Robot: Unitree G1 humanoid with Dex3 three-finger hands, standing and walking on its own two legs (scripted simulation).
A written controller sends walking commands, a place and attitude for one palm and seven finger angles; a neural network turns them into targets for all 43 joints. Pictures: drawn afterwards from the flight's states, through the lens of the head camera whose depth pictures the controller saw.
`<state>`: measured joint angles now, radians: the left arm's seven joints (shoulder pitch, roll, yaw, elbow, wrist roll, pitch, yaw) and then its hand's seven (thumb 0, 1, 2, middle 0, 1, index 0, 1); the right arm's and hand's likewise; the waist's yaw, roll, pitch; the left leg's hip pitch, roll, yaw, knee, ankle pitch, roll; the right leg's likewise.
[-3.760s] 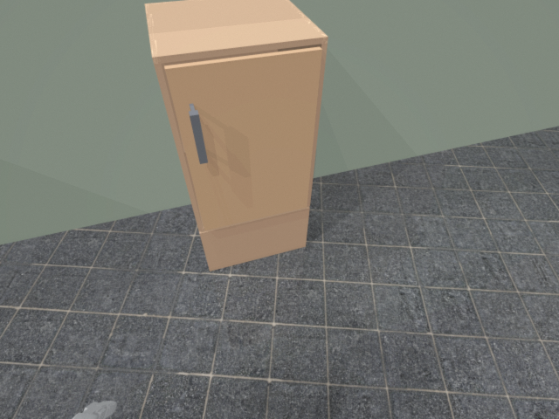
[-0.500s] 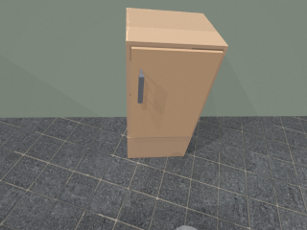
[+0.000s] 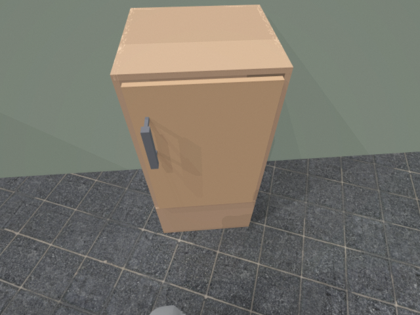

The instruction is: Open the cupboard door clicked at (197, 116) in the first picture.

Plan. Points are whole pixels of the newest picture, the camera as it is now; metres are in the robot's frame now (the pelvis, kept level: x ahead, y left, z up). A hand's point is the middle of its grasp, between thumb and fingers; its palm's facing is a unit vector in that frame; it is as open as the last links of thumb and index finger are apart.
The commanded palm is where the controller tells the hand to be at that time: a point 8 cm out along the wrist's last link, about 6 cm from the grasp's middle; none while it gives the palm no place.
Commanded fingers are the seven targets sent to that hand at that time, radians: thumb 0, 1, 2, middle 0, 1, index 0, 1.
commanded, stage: come to a stop and stand still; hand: left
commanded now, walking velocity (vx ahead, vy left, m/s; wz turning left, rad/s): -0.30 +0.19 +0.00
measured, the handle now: (150, 143) +0.55 +0.20 -0.05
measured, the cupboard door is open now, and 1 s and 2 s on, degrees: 0 0 0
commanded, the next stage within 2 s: look again from close up in 1.08 s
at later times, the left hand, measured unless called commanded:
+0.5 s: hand out of the picture +0.02 +0.18 -0.18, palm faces +0.01 -0.95 -0.30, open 7.4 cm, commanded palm none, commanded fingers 0.00 0.90 0.90 -0.20 -0.30 -0.20 -0.30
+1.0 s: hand out of the picture -0.03 +0.14 -0.18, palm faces +0.01 -0.98 -0.20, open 7.4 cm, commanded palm none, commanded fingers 0.00 0.90 0.90 -0.20 -0.30 -0.20 -0.30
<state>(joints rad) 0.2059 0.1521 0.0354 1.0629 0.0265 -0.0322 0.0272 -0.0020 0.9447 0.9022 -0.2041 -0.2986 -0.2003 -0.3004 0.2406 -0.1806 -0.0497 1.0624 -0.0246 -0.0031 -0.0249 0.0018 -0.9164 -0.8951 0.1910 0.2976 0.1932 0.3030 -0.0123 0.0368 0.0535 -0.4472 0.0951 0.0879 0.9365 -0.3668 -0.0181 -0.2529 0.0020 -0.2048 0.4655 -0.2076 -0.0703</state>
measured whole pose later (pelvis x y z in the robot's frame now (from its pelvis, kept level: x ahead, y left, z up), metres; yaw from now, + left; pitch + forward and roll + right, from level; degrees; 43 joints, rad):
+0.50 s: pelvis -0.02 -0.03 -0.02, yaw -2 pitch -1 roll +1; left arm 0.26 0.19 0.03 0.97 0.03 0.01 0.05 0.01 0.91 0.90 -0.20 -0.30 -0.20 -0.30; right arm 0.13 -0.18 -0.05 0.93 -0.02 0.03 0.01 0.00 -0.91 -0.89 0.20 0.30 0.20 0.30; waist 0.03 0.02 0.08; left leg -0.43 0.04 0.09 0.71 -0.32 0.01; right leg -0.30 -0.04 0.02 0.73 -0.40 0.01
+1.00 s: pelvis -0.06 -0.04 -0.01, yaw -1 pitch -2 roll +0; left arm 0.32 0.18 0.02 0.97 0.02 0.03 0.02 0.01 0.91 0.90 -0.20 -0.30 -0.20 -0.30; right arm 0.39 -0.15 -0.02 1.02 -0.03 0.03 -0.01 0.00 -0.91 -0.89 0.19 0.30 0.20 0.30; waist -0.02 0.00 0.01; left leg -0.38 0.02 -0.01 0.59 -0.21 0.00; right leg -0.29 0.01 -0.02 0.64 -0.34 -0.02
